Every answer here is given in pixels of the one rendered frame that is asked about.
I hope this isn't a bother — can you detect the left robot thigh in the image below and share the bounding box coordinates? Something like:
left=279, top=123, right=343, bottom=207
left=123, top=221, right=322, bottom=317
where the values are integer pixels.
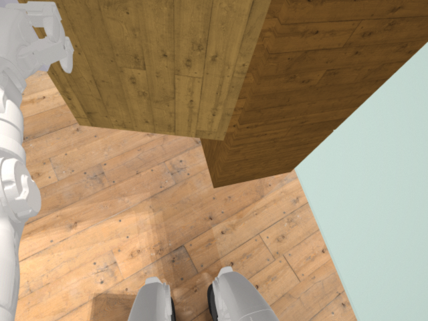
left=128, top=282, right=172, bottom=321

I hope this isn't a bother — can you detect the robot left forearm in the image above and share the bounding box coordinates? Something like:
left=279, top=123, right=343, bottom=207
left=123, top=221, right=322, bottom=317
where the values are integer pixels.
left=0, top=57, right=27, bottom=166

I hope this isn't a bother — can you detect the cupboard door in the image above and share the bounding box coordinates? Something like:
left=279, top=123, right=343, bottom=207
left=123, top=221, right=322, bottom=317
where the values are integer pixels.
left=18, top=0, right=271, bottom=140

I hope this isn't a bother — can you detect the left robot upper arm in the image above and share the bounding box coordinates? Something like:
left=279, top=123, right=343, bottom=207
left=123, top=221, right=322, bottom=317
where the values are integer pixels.
left=0, top=156, right=41, bottom=321

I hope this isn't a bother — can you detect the right robot shin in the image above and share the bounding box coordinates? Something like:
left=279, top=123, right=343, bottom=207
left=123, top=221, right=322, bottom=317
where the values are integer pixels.
left=215, top=266, right=233, bottom=321

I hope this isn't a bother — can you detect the robot left hand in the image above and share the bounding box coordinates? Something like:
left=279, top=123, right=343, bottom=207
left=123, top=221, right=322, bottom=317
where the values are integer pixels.
left=0, top=1, right=74, bottom=79

